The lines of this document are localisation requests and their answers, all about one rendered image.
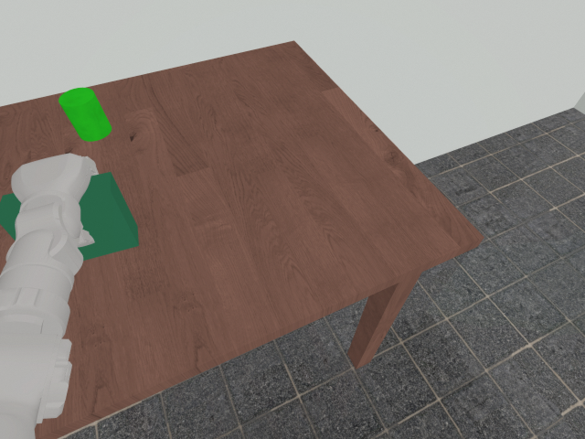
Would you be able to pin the sponge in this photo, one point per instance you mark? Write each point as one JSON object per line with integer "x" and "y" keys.
{"x": 103, "y": 213}

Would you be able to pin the table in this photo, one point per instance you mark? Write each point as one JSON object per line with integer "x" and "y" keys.
{"x": 265, "y": 199}

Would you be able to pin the left robot upper arm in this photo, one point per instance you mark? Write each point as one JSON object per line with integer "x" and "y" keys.
{"x": 34, "y": 381}

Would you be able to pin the left robot hand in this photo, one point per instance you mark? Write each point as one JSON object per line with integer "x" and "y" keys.
{"x": 66, "y": 173}

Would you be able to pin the left robot forearm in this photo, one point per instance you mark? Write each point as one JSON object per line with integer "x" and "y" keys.
{"x": 38, "y": 276}

